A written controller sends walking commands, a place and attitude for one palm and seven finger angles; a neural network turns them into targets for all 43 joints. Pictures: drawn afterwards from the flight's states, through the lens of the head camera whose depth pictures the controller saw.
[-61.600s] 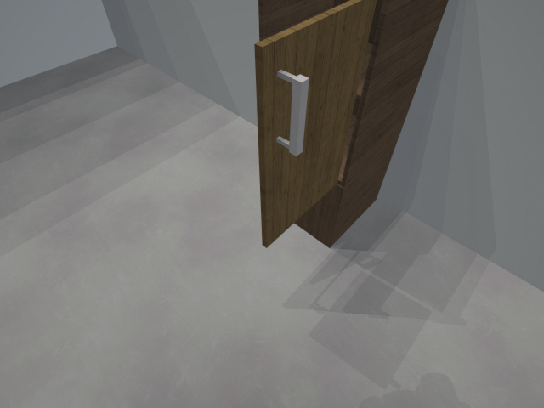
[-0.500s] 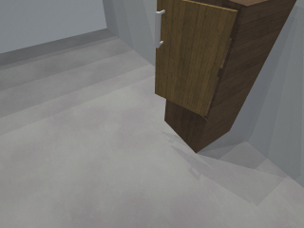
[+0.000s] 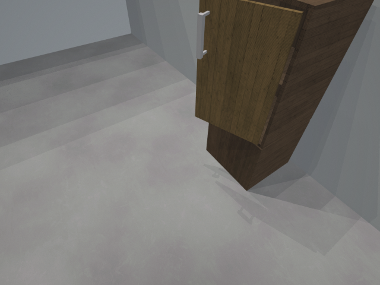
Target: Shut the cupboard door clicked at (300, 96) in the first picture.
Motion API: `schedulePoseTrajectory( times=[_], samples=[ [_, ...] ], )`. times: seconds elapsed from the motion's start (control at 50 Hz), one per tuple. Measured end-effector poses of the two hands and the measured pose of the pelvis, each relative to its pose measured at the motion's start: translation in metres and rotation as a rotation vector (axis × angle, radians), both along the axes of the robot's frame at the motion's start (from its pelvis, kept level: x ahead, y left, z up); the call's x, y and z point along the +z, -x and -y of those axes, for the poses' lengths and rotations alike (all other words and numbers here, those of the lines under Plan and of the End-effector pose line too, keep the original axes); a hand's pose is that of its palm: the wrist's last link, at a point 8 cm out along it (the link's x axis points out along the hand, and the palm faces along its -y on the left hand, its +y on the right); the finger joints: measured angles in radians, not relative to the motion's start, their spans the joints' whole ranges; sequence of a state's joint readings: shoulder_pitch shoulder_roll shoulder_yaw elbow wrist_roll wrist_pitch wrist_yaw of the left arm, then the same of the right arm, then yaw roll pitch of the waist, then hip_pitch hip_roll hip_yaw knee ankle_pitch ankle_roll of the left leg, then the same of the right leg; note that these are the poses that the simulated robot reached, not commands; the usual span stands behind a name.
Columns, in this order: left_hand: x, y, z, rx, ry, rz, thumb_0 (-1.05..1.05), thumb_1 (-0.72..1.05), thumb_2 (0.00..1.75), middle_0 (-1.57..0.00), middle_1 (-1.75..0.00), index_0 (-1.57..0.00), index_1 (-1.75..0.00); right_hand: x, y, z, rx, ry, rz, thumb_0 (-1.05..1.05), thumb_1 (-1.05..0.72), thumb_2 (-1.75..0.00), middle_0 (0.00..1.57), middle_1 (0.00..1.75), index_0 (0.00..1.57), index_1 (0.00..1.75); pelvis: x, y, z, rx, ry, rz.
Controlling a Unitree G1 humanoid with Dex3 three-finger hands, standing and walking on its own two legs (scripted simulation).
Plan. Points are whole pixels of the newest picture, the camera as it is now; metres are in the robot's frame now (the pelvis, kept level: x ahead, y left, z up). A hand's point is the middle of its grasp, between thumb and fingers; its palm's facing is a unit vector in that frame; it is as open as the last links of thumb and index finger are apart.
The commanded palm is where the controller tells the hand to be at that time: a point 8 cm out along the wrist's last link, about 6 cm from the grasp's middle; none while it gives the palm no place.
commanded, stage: look to check the result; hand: left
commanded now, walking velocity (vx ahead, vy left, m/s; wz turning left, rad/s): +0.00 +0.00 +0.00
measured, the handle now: (203, 35) +0.96 +0.00 +0.10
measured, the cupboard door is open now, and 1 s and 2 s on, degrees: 20 20 20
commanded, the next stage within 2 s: walk to a spot facing it in 0.32 s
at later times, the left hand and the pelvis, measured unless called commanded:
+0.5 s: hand out of the picture +0.01 +0.18 -0.18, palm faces +0.02 -0.98 -0.20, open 7.4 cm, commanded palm none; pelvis +0.01 +0.01 +0.00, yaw +0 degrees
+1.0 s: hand out of the picture -0.01 +0.20 -0.18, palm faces +0.28 -0.92 -0.25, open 7.4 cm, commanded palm none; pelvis -0.02 -0.01 -0.01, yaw +16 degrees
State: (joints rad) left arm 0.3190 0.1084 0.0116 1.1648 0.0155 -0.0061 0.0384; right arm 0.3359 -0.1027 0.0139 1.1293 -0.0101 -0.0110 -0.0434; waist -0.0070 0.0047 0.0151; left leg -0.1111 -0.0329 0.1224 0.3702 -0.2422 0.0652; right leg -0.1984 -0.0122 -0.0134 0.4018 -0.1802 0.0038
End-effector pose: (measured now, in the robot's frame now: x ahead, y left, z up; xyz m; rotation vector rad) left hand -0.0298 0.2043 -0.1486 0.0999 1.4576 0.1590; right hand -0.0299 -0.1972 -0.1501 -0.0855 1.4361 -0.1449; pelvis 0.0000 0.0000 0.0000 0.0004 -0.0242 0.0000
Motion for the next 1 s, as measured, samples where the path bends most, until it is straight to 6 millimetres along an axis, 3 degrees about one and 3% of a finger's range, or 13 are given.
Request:
schedulePoseTrajectory(
  times=[0.5,0.68,0.84,1.0],
  samples=[
    [0.002,-0.040,-0.025,-0.039,-0.034,0.057,0.01,0.91,0.90,-0.20,-0.30,-0.20,-0.30,0.006,-0.018,0.023,0.010,0.068,0.009,0.00,-0.91,-0.90,0.20,0.30,0.19,0.30,0.001,-0.009,-0.005,0.001,0.004,0.009],
    [-0.001,-0.043,-0.030,0.031,-0.063,0.102,0.01,0.91,0.90,-0.20,-0.30,-0.20,-0.30,-0.001,-0.027,0.022,0.064,0.042,-0.012,0.00,-0.91,-0.90,0.20,0.30,0.19,0.30,-0.006,-0.003,-0.001,0.067,-0.006,-0.004],
    [0.005,-0.029,-0.031,0.104,-0.121,0.128,0.01,0.90,0.90,-0.20,-0.30,-0.20,-0.30,-0.010,-0.063,0.039,0.140,0.031,0.035,0.00,-0.91,-0.90,0.20,0.30,0.20,0.30,-0.012,0.007,0.013,0.137,0.006,-0.029],
    [-0.001,-0.001,-0.036,0.210,-0.121,0.169,0.01,0.90,0.90,-0.20,-0.30,-0.20,-0.30,0.008,-0.127,0.046,0.293,0.086,0.131,0.00,-0.91,-0.90,0.20,0.30,0.19,0.30,-0.011,0.017,0.013,0.271,-0.010,-0.032]
  ],
)
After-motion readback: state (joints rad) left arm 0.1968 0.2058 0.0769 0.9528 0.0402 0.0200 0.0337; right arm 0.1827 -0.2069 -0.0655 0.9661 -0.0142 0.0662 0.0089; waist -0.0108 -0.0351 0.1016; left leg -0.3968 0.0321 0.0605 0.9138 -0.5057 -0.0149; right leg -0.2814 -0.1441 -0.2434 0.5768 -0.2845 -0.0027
